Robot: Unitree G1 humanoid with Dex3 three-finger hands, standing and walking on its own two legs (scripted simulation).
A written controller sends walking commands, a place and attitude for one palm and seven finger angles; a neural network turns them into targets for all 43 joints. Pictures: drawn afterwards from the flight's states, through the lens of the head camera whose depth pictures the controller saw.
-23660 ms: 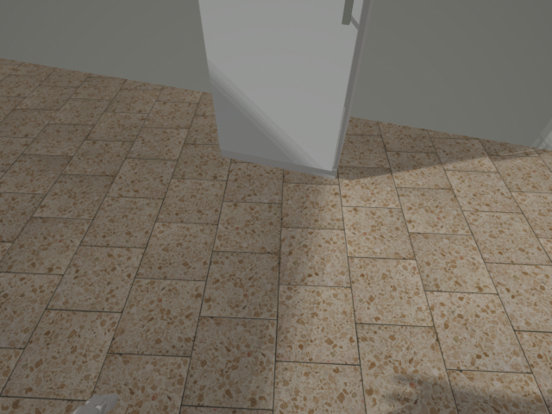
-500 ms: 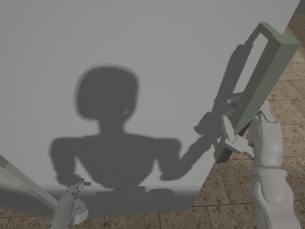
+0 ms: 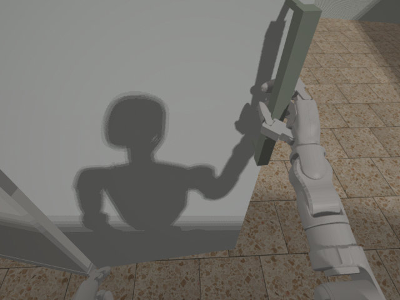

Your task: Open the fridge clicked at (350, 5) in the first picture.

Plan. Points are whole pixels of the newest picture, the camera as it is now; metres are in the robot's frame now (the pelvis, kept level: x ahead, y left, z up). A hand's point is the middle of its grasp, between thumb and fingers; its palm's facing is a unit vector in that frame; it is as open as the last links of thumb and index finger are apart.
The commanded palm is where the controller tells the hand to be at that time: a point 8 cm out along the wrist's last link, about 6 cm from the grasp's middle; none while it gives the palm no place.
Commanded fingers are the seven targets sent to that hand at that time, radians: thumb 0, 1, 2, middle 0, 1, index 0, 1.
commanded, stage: stop walking and hold the door back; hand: right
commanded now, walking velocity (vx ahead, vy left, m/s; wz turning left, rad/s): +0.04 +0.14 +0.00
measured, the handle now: (273, 97) +0.43 -0.09 +0.21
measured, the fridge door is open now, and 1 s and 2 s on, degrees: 71 74 71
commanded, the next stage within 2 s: loosen the grip on the handle in 0.38 s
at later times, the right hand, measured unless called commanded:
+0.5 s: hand (269, 130) +0.37 -0.08 +0.19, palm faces -0.06 +0.99 -0.12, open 6.3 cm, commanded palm +0.35 -0.13 +0.18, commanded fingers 0.00 -0.66 -0.78 0.45 1.40 0.45 1.40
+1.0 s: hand (269, 133) +0.36 -0.08 +0.18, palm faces -0.06 +0.99 -0.12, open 13.9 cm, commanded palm +0.35 -0.13 +0.18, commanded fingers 0.00 0.55 -0.20 0.25 1.15 0.25 1.15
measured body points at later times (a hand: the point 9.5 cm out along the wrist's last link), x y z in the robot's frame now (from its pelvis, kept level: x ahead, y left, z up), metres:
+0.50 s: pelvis +0.02 +0.01 +0.01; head +0.03 +0.00 +0.46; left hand +0.20 +0.23 -0.07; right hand +0.36 -0.13 +0.20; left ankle +0.05 +0.13 -0.73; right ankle +0.04 -0.09 -0.73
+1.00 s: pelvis +0.02 +0.06 +0.01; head +0.02 +0.07 +0.46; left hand +0.14 +0.31 -0.10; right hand +0.36 -0.13 +0.19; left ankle +0.05 +0.13 -0.73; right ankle +0.04 -0.08 -0.72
